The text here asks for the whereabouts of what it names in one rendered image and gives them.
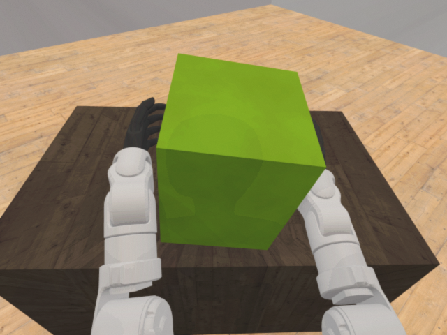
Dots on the carton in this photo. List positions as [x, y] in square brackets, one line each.
[236, 155]

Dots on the robot left hand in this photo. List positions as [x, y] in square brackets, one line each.
[138, 131]

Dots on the robot right hand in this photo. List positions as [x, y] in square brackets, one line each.
[320, 139]

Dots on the robot left forearm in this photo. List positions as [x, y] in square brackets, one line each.
[130, 228]

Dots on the left robot upper arm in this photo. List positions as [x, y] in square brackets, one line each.
[150, 315]

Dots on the pedestal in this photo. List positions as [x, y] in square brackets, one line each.
[52, 240]

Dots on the right robot upper arm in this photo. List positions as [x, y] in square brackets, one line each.
[362, 319]

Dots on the robot right forearm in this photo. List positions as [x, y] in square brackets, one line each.
[343, 275]

